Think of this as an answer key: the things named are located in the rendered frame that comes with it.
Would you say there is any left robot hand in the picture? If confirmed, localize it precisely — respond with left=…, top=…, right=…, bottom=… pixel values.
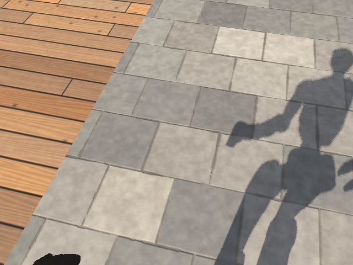
left=33, top=253, right=81, bottom=265

